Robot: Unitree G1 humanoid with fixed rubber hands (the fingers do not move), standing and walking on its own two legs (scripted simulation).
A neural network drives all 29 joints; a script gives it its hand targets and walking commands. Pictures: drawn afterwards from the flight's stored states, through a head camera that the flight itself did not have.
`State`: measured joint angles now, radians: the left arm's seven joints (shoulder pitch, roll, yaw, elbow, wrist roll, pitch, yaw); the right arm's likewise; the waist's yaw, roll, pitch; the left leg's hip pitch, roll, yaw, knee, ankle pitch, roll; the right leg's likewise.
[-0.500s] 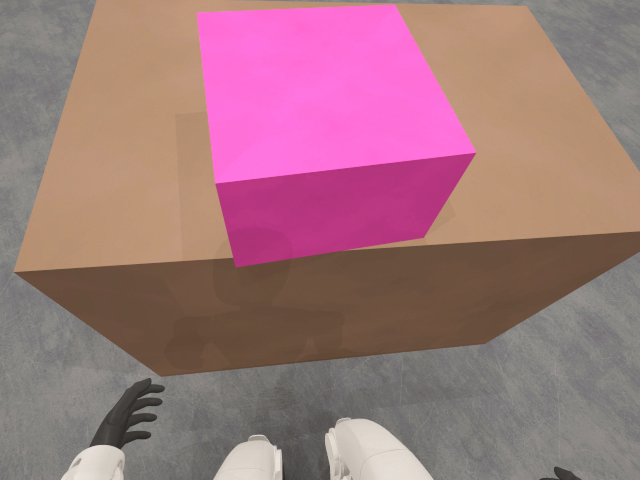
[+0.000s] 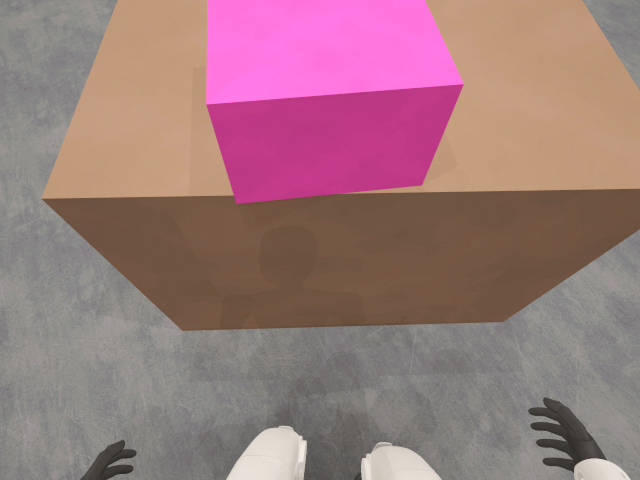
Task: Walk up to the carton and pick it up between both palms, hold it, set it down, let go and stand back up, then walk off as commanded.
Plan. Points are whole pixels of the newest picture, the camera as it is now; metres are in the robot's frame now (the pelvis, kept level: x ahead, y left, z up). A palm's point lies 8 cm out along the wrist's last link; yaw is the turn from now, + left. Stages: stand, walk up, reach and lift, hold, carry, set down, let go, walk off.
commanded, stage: walk off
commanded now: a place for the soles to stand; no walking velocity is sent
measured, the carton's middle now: (319, 77) +0.64 +0.05 +0.07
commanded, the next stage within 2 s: none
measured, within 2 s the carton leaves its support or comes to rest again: neither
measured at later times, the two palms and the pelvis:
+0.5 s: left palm (78, 438) +0.15 +0.34 -0.11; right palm out of the picture +0.05 -0.26 -0.09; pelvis +0.00 +0.05 +0.00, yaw +2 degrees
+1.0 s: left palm out of the picture +0.05 +0.38 -0.14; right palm (523, 453) +0.16 -0.21 -0.05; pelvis -0.02 +0.08 +0.00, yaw +3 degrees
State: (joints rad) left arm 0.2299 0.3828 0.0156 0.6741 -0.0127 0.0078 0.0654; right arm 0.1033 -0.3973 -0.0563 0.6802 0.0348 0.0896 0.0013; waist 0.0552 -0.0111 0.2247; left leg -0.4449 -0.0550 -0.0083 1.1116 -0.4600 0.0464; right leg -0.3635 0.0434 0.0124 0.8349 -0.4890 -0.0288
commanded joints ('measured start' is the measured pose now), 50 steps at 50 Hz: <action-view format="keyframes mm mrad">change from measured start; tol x32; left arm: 1 112 318 99 26 44 -45 19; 50 -16 242 108 -39 17 33 -40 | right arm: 1 36 -182 -64 -118 -67 -38 2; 50 115 -249 -89 -66 -76 -114 -78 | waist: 1 11 -131 -247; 6 -131 248 -373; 28 88 -234 -460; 50 -72 149 -207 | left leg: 1 -187 68 -116 -258 -148 -19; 4 129 62 -64 -599 73 16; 7 562 327 -448 -517 1066 145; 26 269 182 -230 -236 1040 -80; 29 -69 -64 -119 348 -156 -105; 35 -201 13 -305 386 -259 -53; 41 167 39 18 -584 65 -55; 46 304 520 -645 -646 576 209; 50 388 331 -313 -513 795 54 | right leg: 1 420 -326 386 -165 826 -170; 4 272 -242 192 4 890 -117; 7 -323 17 71 372 -206 -31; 24 -190 -28 51 -14 71 -55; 29 470 -400 516 -267 997 -315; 41 191 -167 219 -83 700 -144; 44 -361 91 178 315 -168 -27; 50 -379 89 239 565 -31 -26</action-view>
